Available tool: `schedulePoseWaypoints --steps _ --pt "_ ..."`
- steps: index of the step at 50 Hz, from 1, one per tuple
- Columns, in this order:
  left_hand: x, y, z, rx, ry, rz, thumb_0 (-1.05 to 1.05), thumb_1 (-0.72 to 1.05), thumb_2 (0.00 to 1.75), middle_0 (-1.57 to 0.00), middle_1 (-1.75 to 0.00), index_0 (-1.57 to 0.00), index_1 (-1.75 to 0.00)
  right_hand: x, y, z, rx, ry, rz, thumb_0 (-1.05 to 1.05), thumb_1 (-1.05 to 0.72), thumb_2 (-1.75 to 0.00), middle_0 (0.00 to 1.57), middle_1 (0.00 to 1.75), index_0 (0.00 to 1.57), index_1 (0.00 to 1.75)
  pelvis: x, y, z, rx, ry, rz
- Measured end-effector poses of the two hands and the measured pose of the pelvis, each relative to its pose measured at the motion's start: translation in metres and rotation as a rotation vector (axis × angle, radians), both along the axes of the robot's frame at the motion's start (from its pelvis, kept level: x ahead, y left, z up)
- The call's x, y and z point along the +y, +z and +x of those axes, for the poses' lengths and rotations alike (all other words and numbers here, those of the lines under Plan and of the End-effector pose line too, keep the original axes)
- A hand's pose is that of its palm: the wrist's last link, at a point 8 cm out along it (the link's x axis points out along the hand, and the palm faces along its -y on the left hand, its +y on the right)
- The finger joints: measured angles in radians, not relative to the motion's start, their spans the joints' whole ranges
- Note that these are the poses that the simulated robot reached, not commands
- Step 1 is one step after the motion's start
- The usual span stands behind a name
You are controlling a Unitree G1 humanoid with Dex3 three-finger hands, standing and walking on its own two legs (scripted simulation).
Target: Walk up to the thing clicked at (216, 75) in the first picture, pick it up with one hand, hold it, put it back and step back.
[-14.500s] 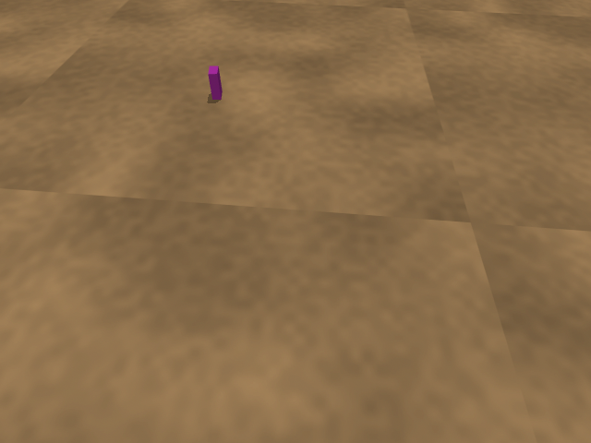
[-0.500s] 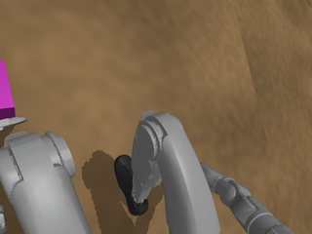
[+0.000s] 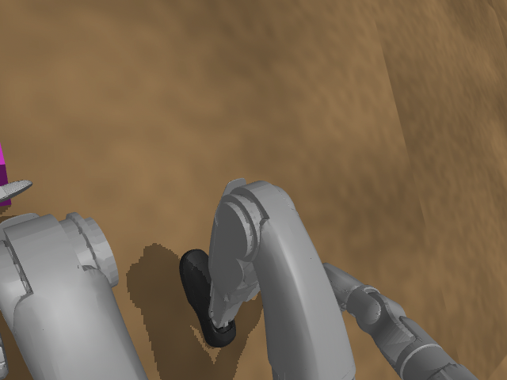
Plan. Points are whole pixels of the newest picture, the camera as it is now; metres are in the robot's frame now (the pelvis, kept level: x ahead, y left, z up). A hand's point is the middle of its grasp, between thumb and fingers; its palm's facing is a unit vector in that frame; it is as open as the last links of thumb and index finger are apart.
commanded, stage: close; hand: left
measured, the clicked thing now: out of the picture +0.43 +0.25 -0.19
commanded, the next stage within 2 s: settle in 0.44 s
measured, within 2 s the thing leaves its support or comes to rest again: leaves its support in 0.80 s
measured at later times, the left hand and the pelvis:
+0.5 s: hand out of the picture +0.40 +0.26 -0.17, palm faces +0.28 -0.96 +0.02, open 13.5 cm; pelvis +0.00 +0.00 +0.00, yaw +0 degrees
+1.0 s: hand out of the picture +0.39 +0.27 -0.14, palm faces +0.26 -0.96 -0.01, open 13.6 cm; pelvis +0.00 +0.00 +0.01, yaw +1 degrees
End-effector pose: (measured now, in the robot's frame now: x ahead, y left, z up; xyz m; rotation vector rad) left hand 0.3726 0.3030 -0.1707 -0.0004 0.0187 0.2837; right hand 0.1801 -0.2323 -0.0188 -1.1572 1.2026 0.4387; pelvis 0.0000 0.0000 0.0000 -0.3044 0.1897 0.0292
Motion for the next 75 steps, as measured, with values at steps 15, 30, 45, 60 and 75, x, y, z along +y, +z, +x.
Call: schedulePoseWaypoints --steps 15,30,45,60,75 --pt "0.003 -0.001 -0.008 -0.005 0.001 -0.008 0.0 -0.36 0.62 -0.43 -0.61 -0.37 -0.62 0.004 -0.005 0.008 -0.013 0.013 0.018 0.0 -0.9 -0.9 0.21 0.3 0.2 0.3 0.0 -0.002 0.001 0.0 -0.002 0.004" --pt "0.005 -0.002 -0.008 -0.014 -0.011 -0.015 0.01 -0.44 0.75 -0.42 -0.67 -0.37 -0.67 0.013 -0.002 0.016 -0.023 0.037 0.015 0.0 -0.9 -0.9 0.21 0.3 0.2 0.3 0.003 -0.001 0.001 0.0 0.0 -0.008" --pt "0.01 0.012 -0.017 -0.01 -0.021 0.0 0.01 -0.51 0.86 -0.4 -0.74 -0.35 -0.74 0.009 -0.001 0.012 -0.018 -0.018 0.033 0.0 -0.9 -0.9 0.21 0.3 0.2 0.3 0.001 0.004 0.003 0.025 0.011 0.0" --pt "0.028 0.086 -0.024 -0.041 -0.024 0.051 0.02 -0.54 0.9 -0.4 -0.74 -0.36 -0.74 0.007 -0.009 0.017 -0.078 -0.173 0.167 0.01 -0.9 -0.9 0.21 0.3 0.2 0.3 -0.004 0.019 0.006 0.123 0.04 0.036" --pt "0.025 0.15 -0.029 0.005 -0.054 0.047 0.02 -0.57 0.95 -0.41 -0.74 -0.36 -0.74 0.003 -0.02 0.036 -0.143 -0.357 0.299 0.01 -0.91 -0.9 0.2 0.3 0.2 0.3 -0.011 0.042 0.016 0.262 0.076 0.096"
